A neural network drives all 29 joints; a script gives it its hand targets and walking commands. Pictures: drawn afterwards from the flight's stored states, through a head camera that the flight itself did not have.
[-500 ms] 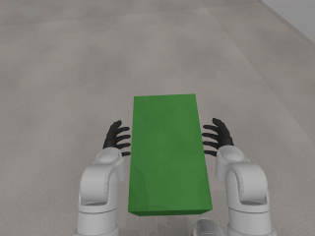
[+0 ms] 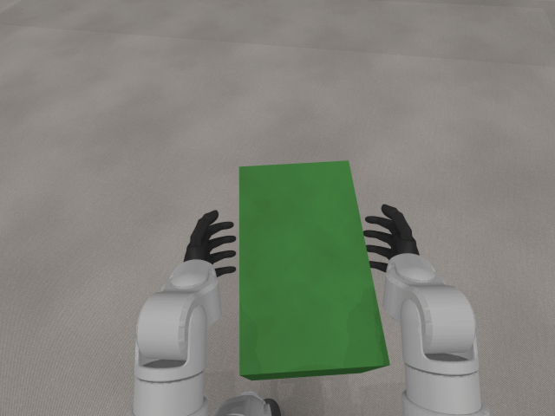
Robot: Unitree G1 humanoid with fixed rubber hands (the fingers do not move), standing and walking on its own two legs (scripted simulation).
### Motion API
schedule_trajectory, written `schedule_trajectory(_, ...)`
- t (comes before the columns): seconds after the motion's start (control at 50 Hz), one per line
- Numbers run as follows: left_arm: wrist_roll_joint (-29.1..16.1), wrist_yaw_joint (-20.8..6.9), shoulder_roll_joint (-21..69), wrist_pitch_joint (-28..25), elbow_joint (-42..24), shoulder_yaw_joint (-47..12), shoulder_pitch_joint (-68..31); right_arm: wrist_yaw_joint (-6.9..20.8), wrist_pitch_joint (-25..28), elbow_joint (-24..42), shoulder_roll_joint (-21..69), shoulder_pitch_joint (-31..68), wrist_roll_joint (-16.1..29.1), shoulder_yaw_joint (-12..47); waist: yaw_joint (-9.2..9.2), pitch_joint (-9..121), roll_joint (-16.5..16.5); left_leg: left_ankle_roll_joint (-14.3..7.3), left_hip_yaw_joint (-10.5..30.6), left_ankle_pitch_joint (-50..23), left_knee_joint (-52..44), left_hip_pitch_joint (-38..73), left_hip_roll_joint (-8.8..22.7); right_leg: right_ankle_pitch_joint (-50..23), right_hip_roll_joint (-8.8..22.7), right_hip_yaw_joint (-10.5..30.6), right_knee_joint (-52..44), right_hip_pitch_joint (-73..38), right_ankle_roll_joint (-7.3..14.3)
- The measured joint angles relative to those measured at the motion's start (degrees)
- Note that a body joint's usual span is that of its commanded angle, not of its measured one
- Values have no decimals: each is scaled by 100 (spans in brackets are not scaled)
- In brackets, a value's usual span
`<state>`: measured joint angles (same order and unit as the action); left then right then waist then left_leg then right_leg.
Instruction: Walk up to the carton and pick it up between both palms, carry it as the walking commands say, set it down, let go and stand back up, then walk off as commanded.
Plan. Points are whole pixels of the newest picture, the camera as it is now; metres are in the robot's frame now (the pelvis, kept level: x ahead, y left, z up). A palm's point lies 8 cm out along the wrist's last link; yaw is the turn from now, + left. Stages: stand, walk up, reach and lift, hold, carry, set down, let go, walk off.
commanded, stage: carry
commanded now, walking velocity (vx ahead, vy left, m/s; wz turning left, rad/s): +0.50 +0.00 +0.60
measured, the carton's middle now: (300, 270) +0.32 +0.01 +0.01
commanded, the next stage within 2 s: none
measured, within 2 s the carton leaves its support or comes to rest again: neither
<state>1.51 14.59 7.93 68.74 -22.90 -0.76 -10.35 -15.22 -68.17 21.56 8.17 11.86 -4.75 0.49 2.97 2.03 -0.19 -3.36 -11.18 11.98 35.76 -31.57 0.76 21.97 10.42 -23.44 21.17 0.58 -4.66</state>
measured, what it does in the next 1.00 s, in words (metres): walks ahead, turning left: left foot, then right foot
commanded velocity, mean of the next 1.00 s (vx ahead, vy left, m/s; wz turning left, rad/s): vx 0.50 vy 0.00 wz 0.60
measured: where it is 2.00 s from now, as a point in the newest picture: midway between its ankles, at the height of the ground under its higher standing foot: (177, 202)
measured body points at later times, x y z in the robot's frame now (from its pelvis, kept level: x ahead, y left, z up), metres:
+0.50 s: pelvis +0.34 +0.02 -0.01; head +0.34 +0.01 +0.44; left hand +0.58 +0.22 +0.09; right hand +0.65 -0.03 +0.08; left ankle +0.17 +0.05 -0.72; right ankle +0.42 -0.07 -0.74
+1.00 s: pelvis +0.61 +0.18 -0.01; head +0.64 +0.19 +0.44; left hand +0.80 +0.43 +0.06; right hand +0.93 +0.20 +0.06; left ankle +0.61 +0.22 -0.74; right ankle +0.55 -0.02 -0.63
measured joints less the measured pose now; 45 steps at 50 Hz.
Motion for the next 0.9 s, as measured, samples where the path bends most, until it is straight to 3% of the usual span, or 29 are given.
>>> schedule_trajectory(0.06,56,0,-2,79,-50,-7,15,-17,-79,-14,10,57,11,13,-104,51,35,-259,-153,-116,-540,467,-242,537,266,79,909,-179,-192)
schedule_trajectory(0.08,87,-3,-4,108,-28,30,-4,-25,-88,-95,18,103,18,29,-187,88,31,-384,-129,-465,-508,553,-312,405,417,239,1628,-9,-194)
schedule_trajectory(0.1,122,3,2,102,79,82,-48,-29,-69,-219,24,135,35,35,-319,110,-25,-459,-107,-358,-235,512,-389,462,455,675,2549,346,-163)
schedule_trajectory(0.14,220,19,11,87,399,159,-94,-28,-105,-479,34,165,89,37,-492,121,-34,-488,17,53,-188,647,-496,595,138,1597,4207,1255,-94)
schedule_trajectory(0.18,270,40,12,92,598,186,-108,-10,-161,-594,28,133,128,46,-604,75,-12,-350,188,54,-588,955,-568,382,-105,1945,4844,2010,-52)
schedule_trajectory(0.32,297,140,25,-159,395,147,-155,88,19,-131,-4,-25,253,80,-648,-9,-6,-355,949,131,-1587,1884,-683,-287,-326,1925,2700,3183,-109)
schedule_trajectory(0.46,167,165,4,-49,147,8,-32,90,-66,57,-17,-96,178,64,-433,298,144,-182,1607,1142,-1168,2661,-626,-1188,-583,1302,741,2580,113)
schedule_trajectory(0.48,167,150,12,-46,248,-53,-68,82,-78,41,-24,-110,160,-11,-431,357,255,-152,1566,1372,-645,2536,-550,-1469,-592,1138,728,2435,303)
schedule_trajectory(0.52,182,116,23,-41,505,-144,-142,60,-105,-50,-27,-144,142,-147,-413,414,357,-68,1306,1528,901,1898,-438,-1120,-523,801,895,2208,552)
schedule_trajectory(0.58,180,99,12,-2,583,-77,-69,72,-189,-146,-29,-165,177,-100,-326,386,225,47,866,1344,2148,1052,-290,-771,-383,516,556,1622,518)
schedule_trajectory(0.68,44,41,0,5,301,41,3,58,-56,-183,-17,-97,66,8,-76,228,26,164,432,760,1347,221,-21,-592,-225,173,-143,693,363)
schedule_trajectory(0.8,-13,-7,2,15,40,8,-14,-25,-57,12,-2,-9,-24,14,-13,40,-42,-53,3,-54,65,15,-52,56,6,-45,-149,-229,-30)
schedule_trajectory(0.86,32,-8,-1,77,15,-10,4,-43,-128,6,3,22,-13,20,-125,52,30,-288,-140,-290,-544,465,-297,529,249,37,787,-402,-221)
schedule_trajectory(0.88,60,-6,-4,100,33,27,-7,-47,-134,-66,10,57,1,42,-208,74,6,-510,-119,-475,-515,561,-393,379,412,227,1534,-214,-221)
schedule_trajectory(0.9,96,6,1,96,122,75,-44,-42,-116,-167,14,83,25,51,-345,95,-50,-596,-87,-317,-268,522,-472,397,439,680,2510,168,-195)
